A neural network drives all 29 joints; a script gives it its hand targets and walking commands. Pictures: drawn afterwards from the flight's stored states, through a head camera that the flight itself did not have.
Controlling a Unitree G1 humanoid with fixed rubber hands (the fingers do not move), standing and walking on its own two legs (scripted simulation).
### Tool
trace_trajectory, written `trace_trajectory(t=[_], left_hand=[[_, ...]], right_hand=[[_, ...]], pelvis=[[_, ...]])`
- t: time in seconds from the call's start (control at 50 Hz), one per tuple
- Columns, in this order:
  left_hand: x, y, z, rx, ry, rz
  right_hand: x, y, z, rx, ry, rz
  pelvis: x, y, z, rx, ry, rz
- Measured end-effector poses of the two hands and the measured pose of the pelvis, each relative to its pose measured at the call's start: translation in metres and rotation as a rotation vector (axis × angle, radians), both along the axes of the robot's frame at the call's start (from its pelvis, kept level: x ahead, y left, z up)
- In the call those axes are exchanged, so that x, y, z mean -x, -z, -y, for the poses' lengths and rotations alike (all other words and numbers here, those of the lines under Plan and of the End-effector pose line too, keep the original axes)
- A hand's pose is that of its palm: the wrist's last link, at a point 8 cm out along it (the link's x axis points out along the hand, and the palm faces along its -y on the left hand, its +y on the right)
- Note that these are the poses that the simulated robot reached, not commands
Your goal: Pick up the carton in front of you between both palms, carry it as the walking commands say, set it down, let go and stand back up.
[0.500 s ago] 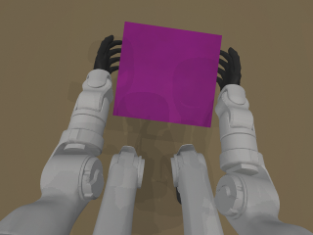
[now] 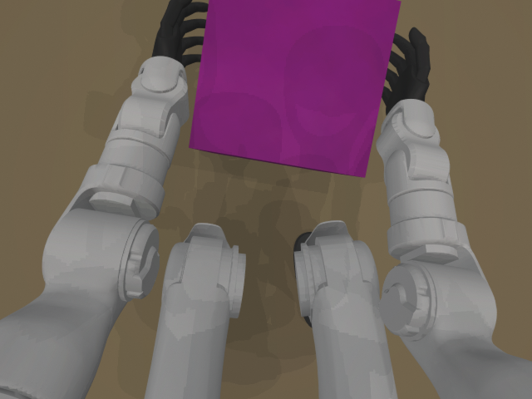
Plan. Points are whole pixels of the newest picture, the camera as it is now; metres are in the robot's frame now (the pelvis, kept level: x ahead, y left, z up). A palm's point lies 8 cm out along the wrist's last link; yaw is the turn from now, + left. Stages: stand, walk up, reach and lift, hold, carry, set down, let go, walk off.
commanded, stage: set down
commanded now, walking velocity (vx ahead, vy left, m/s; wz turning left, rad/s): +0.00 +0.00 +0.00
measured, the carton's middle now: (282, 97) +0.50 -0.03 -0.23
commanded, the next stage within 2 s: none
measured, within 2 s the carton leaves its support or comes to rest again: rests again in 0.46 s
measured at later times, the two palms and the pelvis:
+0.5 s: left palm (173, 70) +0.52 +0.12 -0.18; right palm (396, 104) +0.48 -0.18 -0.17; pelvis +0.00 +0.00 -0.01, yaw +0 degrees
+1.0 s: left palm (172, 69) +0.52 +0.12 -0.18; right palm (398, 103) +0.48 -0.18 -0.18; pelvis -0.01 +0.00 -0.02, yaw +0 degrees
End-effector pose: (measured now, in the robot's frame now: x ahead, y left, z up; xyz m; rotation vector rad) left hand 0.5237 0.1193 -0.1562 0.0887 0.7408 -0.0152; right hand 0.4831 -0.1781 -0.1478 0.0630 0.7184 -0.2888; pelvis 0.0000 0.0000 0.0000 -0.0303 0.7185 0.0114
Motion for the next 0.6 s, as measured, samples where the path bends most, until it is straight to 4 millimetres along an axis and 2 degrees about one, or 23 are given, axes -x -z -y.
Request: trace_trajectory(t=[0.34,0.6], left_hand=[[0.006,0.013,-0.002,-0.023,0.009,-0.041],[0.005,0.025,-0.002,-0.013,0.031,-0.058]], right_hand=[[0.005,0.015,-0.001,0.009,-0.021,-0.046],[0.001,0.025,0.002,0.01,-0.055,-0.063]], pelvis=[[0.001,0.01,-0.001,0.003,-0.004,0.034],[0.0,0.015,-0.001,0.006,-0.003,0.052]])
